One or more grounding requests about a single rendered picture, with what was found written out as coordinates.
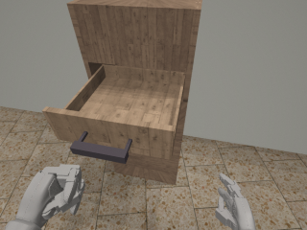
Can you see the right robot hand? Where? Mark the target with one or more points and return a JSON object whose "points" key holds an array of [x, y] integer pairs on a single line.
{"points": [[238, 215]]}

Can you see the left robot hand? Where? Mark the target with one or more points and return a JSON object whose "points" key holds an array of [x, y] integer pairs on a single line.
{"points": [[63, 183]]}

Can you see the cabinet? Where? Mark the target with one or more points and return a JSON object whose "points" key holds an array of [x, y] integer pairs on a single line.
{"points": [[147, 34]]}

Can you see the robot left forearm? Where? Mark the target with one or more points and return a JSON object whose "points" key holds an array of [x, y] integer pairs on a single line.
{"points": [[19, 224]]}

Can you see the drawer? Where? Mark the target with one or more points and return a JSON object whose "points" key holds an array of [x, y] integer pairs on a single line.
{"points": [[119, 103]]}

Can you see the handle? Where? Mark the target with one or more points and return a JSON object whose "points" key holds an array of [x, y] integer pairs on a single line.
{"points": [[99, 151]]}

